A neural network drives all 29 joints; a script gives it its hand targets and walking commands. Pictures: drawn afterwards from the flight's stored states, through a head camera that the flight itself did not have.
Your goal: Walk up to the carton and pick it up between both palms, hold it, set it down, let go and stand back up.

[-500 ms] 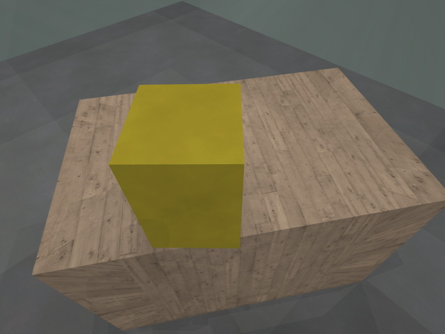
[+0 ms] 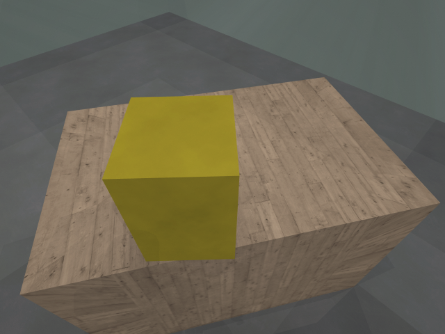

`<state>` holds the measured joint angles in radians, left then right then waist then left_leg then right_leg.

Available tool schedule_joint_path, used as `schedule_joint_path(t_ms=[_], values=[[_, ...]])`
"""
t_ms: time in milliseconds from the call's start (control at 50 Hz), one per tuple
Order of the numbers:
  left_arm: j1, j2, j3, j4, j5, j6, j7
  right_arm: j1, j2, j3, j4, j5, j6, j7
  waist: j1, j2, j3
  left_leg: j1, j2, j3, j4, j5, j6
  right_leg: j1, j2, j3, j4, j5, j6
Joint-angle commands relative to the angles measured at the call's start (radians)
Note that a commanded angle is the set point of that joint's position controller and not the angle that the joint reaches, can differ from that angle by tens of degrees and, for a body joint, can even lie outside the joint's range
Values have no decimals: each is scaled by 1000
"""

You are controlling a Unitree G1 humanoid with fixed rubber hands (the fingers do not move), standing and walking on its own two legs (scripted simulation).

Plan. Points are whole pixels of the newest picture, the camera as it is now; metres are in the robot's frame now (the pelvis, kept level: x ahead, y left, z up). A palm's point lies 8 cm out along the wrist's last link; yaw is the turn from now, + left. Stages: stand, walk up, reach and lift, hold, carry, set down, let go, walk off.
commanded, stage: walk up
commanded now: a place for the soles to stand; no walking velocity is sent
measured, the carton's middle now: (186, 183) +0.42 +0.07 +0.03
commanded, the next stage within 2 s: none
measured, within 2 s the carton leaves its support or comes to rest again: neither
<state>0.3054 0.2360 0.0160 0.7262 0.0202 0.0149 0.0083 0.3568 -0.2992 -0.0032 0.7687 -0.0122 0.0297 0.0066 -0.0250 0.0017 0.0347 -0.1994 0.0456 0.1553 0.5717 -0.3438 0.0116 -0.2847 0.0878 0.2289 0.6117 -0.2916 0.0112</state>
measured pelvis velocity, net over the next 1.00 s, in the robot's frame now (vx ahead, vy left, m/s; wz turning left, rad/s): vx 0.04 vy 0.04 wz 0.06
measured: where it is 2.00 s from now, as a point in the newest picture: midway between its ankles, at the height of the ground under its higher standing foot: outside the picture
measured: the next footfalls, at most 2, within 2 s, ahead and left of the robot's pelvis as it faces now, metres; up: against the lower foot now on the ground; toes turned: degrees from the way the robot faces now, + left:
none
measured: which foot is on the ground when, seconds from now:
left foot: down 0.00-1.00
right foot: down 0.00-1.00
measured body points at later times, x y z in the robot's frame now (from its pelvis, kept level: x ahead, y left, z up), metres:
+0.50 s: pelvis +0.03 +0.02 -0.01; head +0.05 +0.01 +0.44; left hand +0.14 +0.27 -0.12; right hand +0.07 -0.26 -0.13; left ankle -0.02 +0.12 -0.72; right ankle +0.02 -0.12 -0.73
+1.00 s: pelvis +0.04 +0.04 +0.00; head +0.05 +0.04 +0.45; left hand +0.14 +0.29 -0.12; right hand +0.08 -0.23 -0.12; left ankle +0.00 +0.13 -0.73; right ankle +0.03 -0.11 -0.73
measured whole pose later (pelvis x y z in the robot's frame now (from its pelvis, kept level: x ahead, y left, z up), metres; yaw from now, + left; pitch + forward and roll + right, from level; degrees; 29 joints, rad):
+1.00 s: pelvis +0.04 +0.04 +0.00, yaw +3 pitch -2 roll +0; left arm 0.21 0.24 0.00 0.82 0.02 0.02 0.02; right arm 0.41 -0.26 -0.01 0.76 0.00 0.01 0.00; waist -0.02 -0.01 0.05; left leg -0.17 -0.03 0.03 0.56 -0.36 0.04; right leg -0.20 -0.01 0.06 0.56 -0.33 0.03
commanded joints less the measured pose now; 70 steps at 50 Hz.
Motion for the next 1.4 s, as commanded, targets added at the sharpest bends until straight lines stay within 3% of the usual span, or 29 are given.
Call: schedule_joint_path(t_ms=[0,60,100,140,200,220,280,320,380,420,460,480,500,520,540,560,580,600,620,660,700,740,780,840,920,1020,1080,1280,1380], values=[[29,161,55,-97,2,-41,12,3,-162,-51,-75,-4,-15,-6,14,19,87,-24,128,-135,-139,-14,84,-98,-84,67,-93,63,-61],[37,205,65,-92,7,-48,20,46,-138,-46,-75,-8,-17,-2,5,-57,23,-23,46,-113,-16,74,32,-41,-162,251,-186,85,-114],[24,204,62,-91,3,-44,23,69,-138,-49,-73,-14,-20,-6,-1,-107,-13,-4,30,-130,-7,65,16,-18,-181,295,-209,110,-143],[2,184,54,-91,3,-41,26,77,-143,-49,-68,-9,-28,-8,-3,-92,-22,22,44,-136,-37,142,21,-5,-166,237,-173,215,-132],[-20,144,37,-96,-1,-38,23,113,-179,-59,-52,-7,-40,-12,-21,-63,-73,151,100,-153,-89,329,59,-43,-90,70,-46,341,-68],[-27,126,32,-94,-1,-35,24,118,-195,-64,-49,-1,-40,-12,-20,-2,-75,163,134,-175,-108,352,90,-53,-61,18,22,327,-45],[-19,114,32,-88,2,-20,31,84,-181,-54,-59,5,-25,-17,-11,81,-19,89,223,-211,-160,337,165,-53,-48,-69,72,166,-20],[-19,117,33,-84,3,-22,29,73,-175,-47,-62,7,-17,-17,0,51,5,28,201,-173,-144,333,143,-4,-64,-78,17,179,-27],[33,163,48,-64,7,-36,26,60,-162,-42,-75,4,-14,-13,23,42,-25,-44,91,-78,17,356,47,127,-144,80,-40,446,-90],[61,223,66,-51,5,-35,30,69,-131,-37,-92,-9,-12,-14,40,-71,-51,-76,35,-98,133,265,8,149,-241,239,-92,504,-186],[26,219,61,-52,5,-30,35,58,-99,-34,-102,-10,-10,-13,35,-152,-21,-143,-5,-119,148,-94,0,141,-303,304,-170,468,-241],[-2,212,56,-56,9,-24,38,55,-89,-34,-111,-9,-10,-15,31,-141,5,-160,-5,-137,134,-197,-4,119,-315,307,-183,433,-249],[-34,209,50,-59,13,-20,41,68,-83,-34,-106,-7,-16,-15,13,-142,21,-155,7,-146,44,-156,0,123,-300,273,-159,462,-226],[-87,211,43,-62,12,-15,38,109,-88,-34,-92,-2,-29,-14,-19,-134,17,-62,26,-153,-82,24,7,74,-259,189,-124,488,-179],[-115,189,34,-69,7,-17,30,152,-129,-49,-80,-8,-45,-15,-41,-63,-20,98,64,-208,-167,274,31,-25,-186,90,-54,444,-105],[-107,131,20,-79,-2,-20,24,145,-198,-73,-65,2,-54,-15,-21,36,-48,163,147,-311,-187,418,89,-71,-62,-67,52,305,-22],[-102,106,14,-82,9,-15,30,144,-216,-80,-64,12,-52,-16,-27,37,-64,140,219,-360,-182,497,162,-42,-48,-126,77,105,8],[-105,94,13,-78,9,-12,32,126,-193,-72,-64,15,-49,-16,-15,51,-39,125,234,-351,-175,546,186,-32,-56,-135,64,-5,11],[-98,86,12,-68,4,-12,31,104,-178,-65,-70,12,-43,-16,-11,68,-24,111,226,-334,-172,542,182,-39,-64,-139,41,-59,6],[-99,89,16,-50,6,-20,23,83,-163,-54,-75,14,-36,-20,3,82,24,48,172,-287,-163,524,119,12,-87,-143,-69,48,-11],[-67,118,28,-31,9,-33,17,82,-151,-47,-80,20,-34,-20,17,80,-3,-27,84,-214,-99,471,60,143,-125,-82,-112,328,-41],[-46,164,39,-16,9,-35,20,106,-117,-41,-86,16,-36,-19,22,52,-48,-50,46,-203,-66,408,27,210,-179,-42,-89,405,-77],[-51,167,38,-2,2,-28,24,109,-118,-48,-83,5,-37,-20,26,2,-56,-26,46,-221,-63,392,17,184,-199,-36,-87,375,-96],[-110,153,26,-14,-1,-22,21,134,-125,-59,-85,10,-42,-17,0,-19,-49,56,56,-246,-107,421,40,92,-153,-115,-58,329,-58],[-131,114,12,-12,4,-18,21,117,-147,-67,-81,11,-43,-20,4,34,-8,32,111,-311,-152,435,99,69,-119,-172,-52,194,-16],[-100,152,23,17,-1,-29,17,108,-110,-54,-78,9,-41,-19,15,3,-24,-12,32,-243,-99,364,48,148,-163,-122,-119,283,-51],[-104,169,27,24,-4,-28,16,115,-94,-53,-73,3,-40,-18,10,-27,-7,-14,11,-239,-83,277,33,124,-193,-92,-161,245,-74],[-104,150,16,45,-4,-27,11,116,-100,-58,-47,8,-51,-22,11,6,17,-40,20,-300,-138,234,42,117,-162,-158,-176,122,-50],[-91,156,20,74,0,-31,15,123,-80,-53,-24,8,-50,-27,15,11,34,-54,-12,-304,-125,211,27,121,-211,-136,-226,92,-73]])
